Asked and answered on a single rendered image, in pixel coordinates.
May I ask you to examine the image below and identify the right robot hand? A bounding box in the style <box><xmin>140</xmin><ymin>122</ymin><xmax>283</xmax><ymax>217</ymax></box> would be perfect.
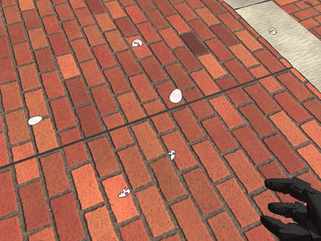
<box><xmin>260</xmin><ymin>177</ymin><xmax>321</xmax><ymax>241</ymax></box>

